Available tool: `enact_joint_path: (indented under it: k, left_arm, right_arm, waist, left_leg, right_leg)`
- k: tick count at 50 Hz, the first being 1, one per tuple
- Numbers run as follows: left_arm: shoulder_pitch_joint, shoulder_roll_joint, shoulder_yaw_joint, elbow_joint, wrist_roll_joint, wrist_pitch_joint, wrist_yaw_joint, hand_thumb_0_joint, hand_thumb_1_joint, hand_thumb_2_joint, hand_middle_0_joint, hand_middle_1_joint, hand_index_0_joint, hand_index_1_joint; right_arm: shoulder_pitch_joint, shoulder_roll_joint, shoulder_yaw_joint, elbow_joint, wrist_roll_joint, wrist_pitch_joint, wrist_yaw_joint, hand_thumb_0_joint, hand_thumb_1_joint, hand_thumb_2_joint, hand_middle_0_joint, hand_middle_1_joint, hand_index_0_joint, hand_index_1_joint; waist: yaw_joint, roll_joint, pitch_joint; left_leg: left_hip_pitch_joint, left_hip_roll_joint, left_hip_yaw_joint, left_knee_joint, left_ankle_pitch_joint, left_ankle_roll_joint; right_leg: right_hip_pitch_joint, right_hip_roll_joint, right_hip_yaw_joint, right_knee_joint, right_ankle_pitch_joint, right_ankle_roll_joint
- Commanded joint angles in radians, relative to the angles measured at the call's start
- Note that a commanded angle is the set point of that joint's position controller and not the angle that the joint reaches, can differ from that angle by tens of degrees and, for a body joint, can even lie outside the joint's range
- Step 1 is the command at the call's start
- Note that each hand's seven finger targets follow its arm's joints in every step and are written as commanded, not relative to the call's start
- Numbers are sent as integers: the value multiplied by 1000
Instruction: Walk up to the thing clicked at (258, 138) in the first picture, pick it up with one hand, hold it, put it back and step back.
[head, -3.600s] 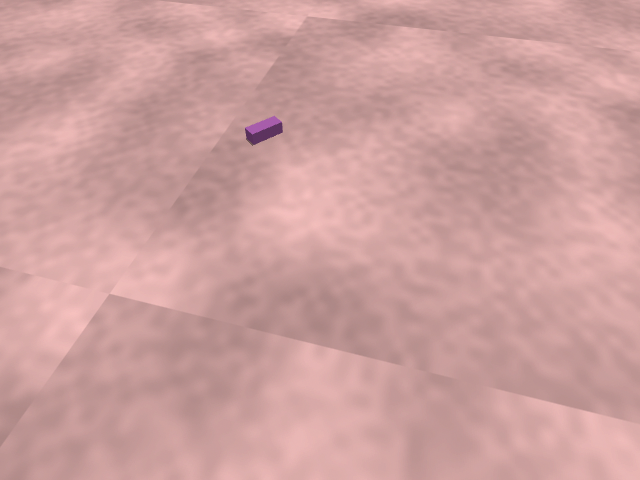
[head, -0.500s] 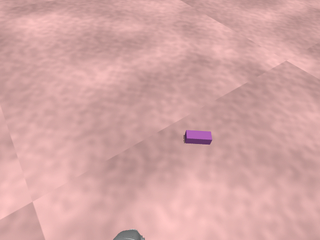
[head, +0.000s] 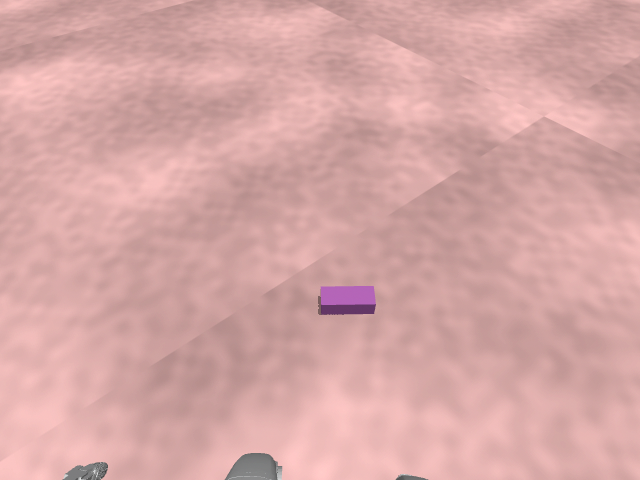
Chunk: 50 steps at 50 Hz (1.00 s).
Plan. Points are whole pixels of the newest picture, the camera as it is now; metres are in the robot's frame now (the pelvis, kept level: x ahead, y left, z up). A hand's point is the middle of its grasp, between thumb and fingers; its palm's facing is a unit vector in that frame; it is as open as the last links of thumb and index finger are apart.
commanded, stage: walk up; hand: left
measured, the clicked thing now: (347, 300) +0.78 -0.03 -0.71
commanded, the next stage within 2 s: none
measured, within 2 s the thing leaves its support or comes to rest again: neither
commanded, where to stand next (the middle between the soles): +0.39 -0.34 m, yaw +5 degrees
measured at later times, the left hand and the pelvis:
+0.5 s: hand (247, 437) +0.20 +0.13 -0.14, palm faces -0.05 -0.95 -0.31, open 7.4 cm; pelvis +0.12 -0.15 +0.01, yaw +0 degrees
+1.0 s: hand (370, 404) +0.26 -0.04 -0.16, palm faces +0.04 -0.95 -0.30, open 7.4 cm; pelvis +0.26 -0.30 +0.00, yaw +3 degrees
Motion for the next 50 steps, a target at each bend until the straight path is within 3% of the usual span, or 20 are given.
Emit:
enact_joint_path:
  k: [1,5,8,9,10,11,12,17,25,29,30,31,36,41,44,46,47,48,49,50]
  left_arm:
    - [18,251,67,-69,4,-30,27,0,900,900,-200,-300,-200,-300]
    - [2,235,48,-115,12,-30,29,0,900,900,-200,-300,-200,-300]
    - [-96,203,26,-165,3,-14,21,0,900,900,-200,-300,-200,-300]
    - [-69,153,7,-172,-4,-12,17,0,900,900,-200,-300,-200,-300]
    - [-12,90,-6,-180,-3,-10,17,0,900,900,-200,-300,-200,-300]
    - [27,179,20,-159,10,12,24,0,900,900,-200,-300,-200,-300]
    - [36,262,42,-134,17,23,26,0,900,900,-200,-300,-200,-300]
    - [79,232,58,-69,18,24,8,0,900,900,-200,-300,-200,-300]
    - [-1,203,68,-81,5,30,-25,0,900,900,-200,-300,-200,-300]
    - [261,279,110,21,26,7,2,0,900,900,-200,-300,-200,-300]
    - [260,372,115,-8,23,-10,16,0,900,900,-200,-300,-200,-300]
    - [127,412,110,-57,8,-16,25,0,900,900,-200,-300,-200,-300]
    - [25,262,66,-68,1,-34,41,0,900,900,-200,-300,-200,-300]
    - [81,234,38,-89,4,-40,43,0,900,900,-200,-300,-200,-300]
    - [47,220,23,-111,0,-31,42,0,900,900,-200,-300,-200,-300]
    - [2,189,0,-128,-21,-31,47,0,900,900,-200,-300,-200,-300]
    - [27,131,-19,-134,-30,-39,51,0,900,900,-200,-300,-200,-300]
    - [56,90,-24,-139,-30,-38,54,0,900,900,-200,-300,-200,-300]
    - [77,223,9,-109,-16,-15,68,0,900,900,-200,-300,-200,-300]
    - [69,242,9,-94,-9,-5,72,0,900,900,-200,-300,-200,-300]
  right_arm:
    - [92,-186,-33,-32,4,-57,4,0,-900,-900,200,300,200,300]
    - [121,-154,-29,-54,1,-65,5,0,-900,-900,200,300,200,300]
    - [271,-159,-48,-21,0,-76,-6,0,-900,-900,200,300,200,300]
    - [326,-216,-72,-10,-12,-79,-20,0,-900,-900,200,300,200,300]
    - [330,-304,-94,-36,-29,-78,-32,0,-900,-900,200,300,200,300]
    - [275,-333,-98,-91,-16,-74,-41,0,-900,-900,200,300,200,300]
    - [201,-338,-96,-105,14,-71,-42,0,-900,-900,200,300,200,300]
    - [97,-253,-67,-108,-6,-79,-23,0,-900,-900,200,300,200,300]
    - [24,-333,-95,-116,-27,-65,-2,0,-900,-900,200,300,200,300]
    - [0,-179,-44,-104,-36,-28,-6,0,-900,-900,200,300,200,300]
    - [-49,-118,-24,-153,-9,-29,-14,0,-900,-900,200,300,200,300]
    - [-76,-180,-44,-152,-4,-26,-31,0,-900,-900,200,300,200,300]
    - [99,-190,-34,-19,3,-51,6,0,-900,-900,200,300,200,300]
    - [49,-151,-27,-67,0,-55,19,0,-900,-900,200,300,200,300]
    - [84,-134,-27,-76,7,-58,18,0,-900,-900,200,300,200,300]
    - [204,-136,-40,-53,3,-65,5,0,-900,-900,200,300,200,300]
    - [279,-189,-60,-50,-15,-68,-7,0,-900,-900,200,300,200,300]
    - [265,-257,-75,-92,-25,-64,-18,0,-900,-900,200,300,200,300]
    - [214,-291,-85,-113,15,-52,-18,0,-900,-900,200,300,200,300]
    - [158,-260,-81,-127,21,-49,-18,0,-900,-900,200,300,200,300]
  waist:
    - [11,-199,7]
    - [4,-187,-33]
    - [-106,-73,-73]
    - [-137,51,-98]
    - [-121,245,-117]
    - [-98,95,-108]
    - [-81,13,-67]
    - [-21,86,13]
    - [-26,212,-10]
    - [140,-214,-70]
    - [146,-424,-17]
    - [96,-316,30]
    - [1,-194,16]
    - [32,-159,2]
    - [-9,-122,-10]
    - [-105,-9,-68]
    - [-144,137,-146]
    - [-119,249,-144]
    - [-107,84,-142]
    - [-84,9,-82]
  left_leg:
    - [-131,-12,65,-170,5,-6]
    - [-3,-41,83,-346,88,5]
    - [385,-66,74,-594,333,10]
    - [562,-15,-40,-650,293,20]
    - [647,225,-464,-786,72,113]
    - [537,384,-726,-899,-149,192]
    - [453,402,-713,-906,-183,238]
    - [210,218,-255,-833,61,170]
    - [92,165,-78,-763,-74,136]
    - [-197,-2,141,-142,-124,48]
    - [-445,-133,107,83,-172,2]
    - [-397,-48,-34,151,-116,-4]
    - [-169,-3,46,-94,26,-7]
    - [-63,-42,84,-301,80,-8]
    - [110,-73,101,-444,186,2]
    - [447,-96,88,-645,349,33]
    - [616,37,-137,-706,298,93]
    - [702,307,-554,-789,420,203]
    - [582,421,-667,-806,319,326]
    - [501,390,-581,-822,297,311]
  right_leg:
    - [136,-175,317,-417,-69,-238]
    - [147,-216,286,-396,129,-258]
    - [-71,-145,155,-216,77,-191]
    - [-209,-73,96,-28,51,-131]
    - [-393,48,35,221,-133,-58]
    - [-406,38,146,363,-186,-23]
    - [-392,2,210,438,-172,-10]
    - [-240,-63,185,351,-13,23]
    - [-46,-54,40,48,-28,13]
    - [346,-2,62,-218,-193,-23]
    - [312,-249,632,-521,-350,-117]
    - [208,-340,774,-612,-449,-201]
    - [141,-191,357,-411,-122,-225]
    - [176,-214,305,-407,159,-230]
    - [120,-182,232,-361,247,-180]
    - [-26,-111,109,-105,462,-103]
    - [-139,-36,52,132,392,-37]
    - [-340,87,54,293,-150,26]
    - [-323,39,149,437,-274,27]
    - [-328,19,185,486,-227,16]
